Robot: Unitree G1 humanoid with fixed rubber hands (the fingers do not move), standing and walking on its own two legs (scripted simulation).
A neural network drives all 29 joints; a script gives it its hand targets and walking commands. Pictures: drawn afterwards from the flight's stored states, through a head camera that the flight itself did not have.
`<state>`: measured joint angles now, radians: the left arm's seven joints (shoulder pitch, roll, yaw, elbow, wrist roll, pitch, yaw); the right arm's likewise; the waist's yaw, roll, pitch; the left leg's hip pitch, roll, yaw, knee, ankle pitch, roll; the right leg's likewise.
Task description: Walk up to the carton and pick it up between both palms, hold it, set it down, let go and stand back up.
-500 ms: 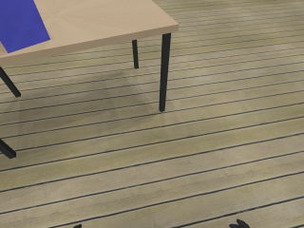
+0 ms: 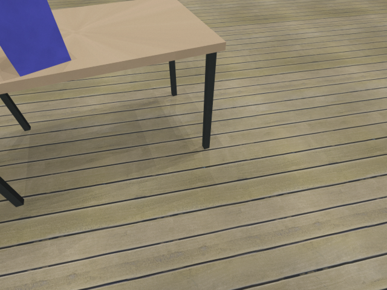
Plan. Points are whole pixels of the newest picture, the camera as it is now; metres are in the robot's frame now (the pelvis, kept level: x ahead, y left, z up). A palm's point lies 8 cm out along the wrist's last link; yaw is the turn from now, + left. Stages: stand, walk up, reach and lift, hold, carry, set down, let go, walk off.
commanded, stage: stand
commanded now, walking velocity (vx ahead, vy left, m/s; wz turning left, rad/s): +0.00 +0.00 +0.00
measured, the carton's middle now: (23, 28) +1.01 +0.66 +0.12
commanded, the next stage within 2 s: walk up in 0.36 s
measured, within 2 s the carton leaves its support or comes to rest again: neither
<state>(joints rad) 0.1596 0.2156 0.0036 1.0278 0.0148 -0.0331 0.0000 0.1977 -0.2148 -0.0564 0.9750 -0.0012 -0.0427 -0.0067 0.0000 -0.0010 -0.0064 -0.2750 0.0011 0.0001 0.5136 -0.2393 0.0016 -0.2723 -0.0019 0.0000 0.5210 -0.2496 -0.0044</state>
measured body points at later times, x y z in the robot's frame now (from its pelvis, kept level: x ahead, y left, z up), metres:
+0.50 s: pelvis -0.01 +0.01 +0.01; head -0.01 +0.01 +0.46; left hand +0.07 +0.25 -0.14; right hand +0.07 -0.25 -0.13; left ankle +0.02 +0.12 -0.74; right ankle +0.02 -0.12 -0.74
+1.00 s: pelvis +0.04 +0.09 -0.01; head +0.05 +0.11 +0.44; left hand +0.12 +0.40 -0.13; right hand +0.14 -0.21 -0.12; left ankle +0.07 +0.19 -0.74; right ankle +0.07 -0.06 -0.69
